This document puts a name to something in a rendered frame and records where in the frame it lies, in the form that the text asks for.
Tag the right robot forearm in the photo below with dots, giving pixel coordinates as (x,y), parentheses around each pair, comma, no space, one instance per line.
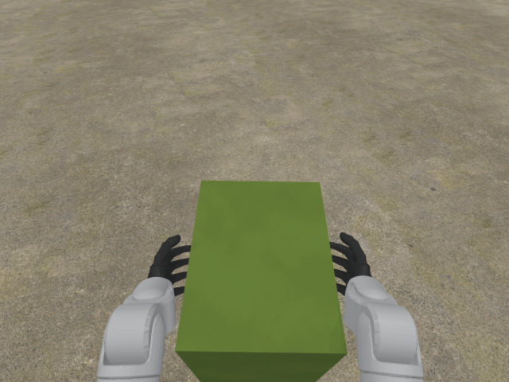
(386,335)

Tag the carton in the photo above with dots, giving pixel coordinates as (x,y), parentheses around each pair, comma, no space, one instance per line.
(260,301)

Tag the robot right hand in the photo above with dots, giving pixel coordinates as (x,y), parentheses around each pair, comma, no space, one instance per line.
(355,264)

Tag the left robot forearm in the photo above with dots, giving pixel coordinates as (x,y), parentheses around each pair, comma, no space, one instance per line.
(134,337)

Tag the robot left hand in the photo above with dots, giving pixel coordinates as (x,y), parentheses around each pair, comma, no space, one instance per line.
(162,265)

